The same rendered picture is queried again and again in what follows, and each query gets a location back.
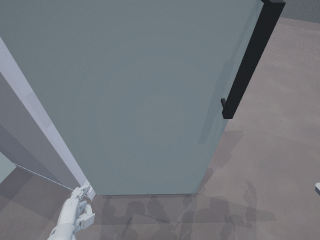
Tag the left robot hand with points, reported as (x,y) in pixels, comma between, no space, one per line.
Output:
(70,212)

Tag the robot left forearm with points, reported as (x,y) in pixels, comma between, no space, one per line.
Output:
(63,231)

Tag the handle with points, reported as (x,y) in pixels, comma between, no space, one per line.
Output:
(264,27)

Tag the fridge door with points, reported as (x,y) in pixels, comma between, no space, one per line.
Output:
(133,87)

